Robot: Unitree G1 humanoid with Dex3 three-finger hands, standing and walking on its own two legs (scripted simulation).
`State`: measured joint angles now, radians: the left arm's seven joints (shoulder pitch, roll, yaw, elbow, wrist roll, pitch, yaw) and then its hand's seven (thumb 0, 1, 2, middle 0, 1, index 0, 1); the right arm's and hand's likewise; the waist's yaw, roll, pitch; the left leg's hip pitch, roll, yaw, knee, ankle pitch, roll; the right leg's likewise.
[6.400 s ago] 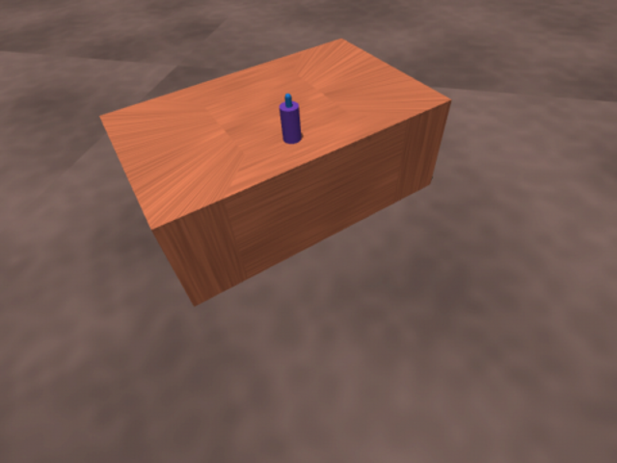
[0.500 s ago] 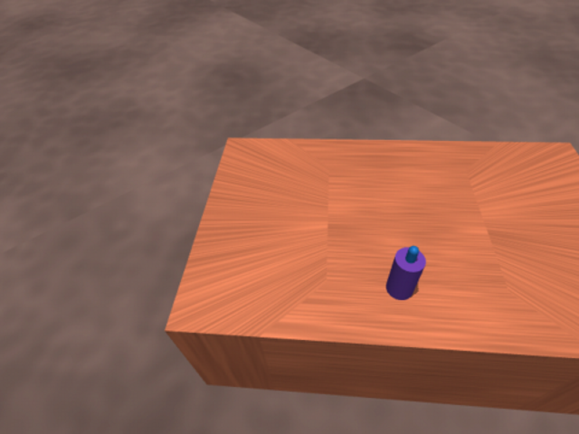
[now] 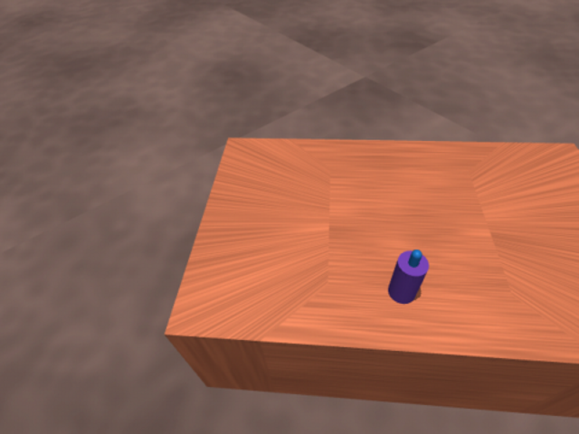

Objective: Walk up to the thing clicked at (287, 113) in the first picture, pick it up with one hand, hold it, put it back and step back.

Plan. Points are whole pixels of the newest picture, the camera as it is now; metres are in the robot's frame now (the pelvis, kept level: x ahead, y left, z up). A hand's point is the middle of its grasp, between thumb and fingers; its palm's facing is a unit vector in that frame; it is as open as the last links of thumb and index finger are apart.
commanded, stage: stand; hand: right
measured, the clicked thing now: (409, 273) +0.49 -0.22 -0.25
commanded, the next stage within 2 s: go down in 0.46 s
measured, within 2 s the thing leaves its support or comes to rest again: neither
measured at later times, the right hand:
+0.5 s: hand out of the picture +0.08 -0.25 -0.15, palm faces -0.02 +0.94 -0.35, open 7.4 cm
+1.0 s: hand out of the picture +0.12 -0.26 -0.14, palm faces +0.04 +0.94 -0.33, open 15.0 cm
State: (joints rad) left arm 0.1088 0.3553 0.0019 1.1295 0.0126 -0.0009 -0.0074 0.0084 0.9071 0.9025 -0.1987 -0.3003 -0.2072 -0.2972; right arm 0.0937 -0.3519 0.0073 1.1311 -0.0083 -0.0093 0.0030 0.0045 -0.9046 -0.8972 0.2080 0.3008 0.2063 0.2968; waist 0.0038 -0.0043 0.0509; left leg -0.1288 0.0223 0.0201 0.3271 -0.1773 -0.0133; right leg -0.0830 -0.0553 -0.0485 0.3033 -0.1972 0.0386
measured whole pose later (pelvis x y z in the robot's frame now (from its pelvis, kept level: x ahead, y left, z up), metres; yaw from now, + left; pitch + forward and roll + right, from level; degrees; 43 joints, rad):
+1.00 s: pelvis -0.02 +0.00 -0.02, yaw -2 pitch +6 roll +0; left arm 0.15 0.30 0.11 0.76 -0.03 -0.07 0.01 0.01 0.01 0.18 -0.05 -0.06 -0.06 -0.05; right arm 0.12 -0.34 -0.09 0.70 -0.03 0.28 0.07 0.00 0.03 -0.18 0.06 0.06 0.06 0.06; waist 0.01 -0.03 -0.04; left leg -0.42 0.04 0.05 0.60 -0.28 -0.02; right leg -0.41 -0.05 0.00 0.62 -0.31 0.03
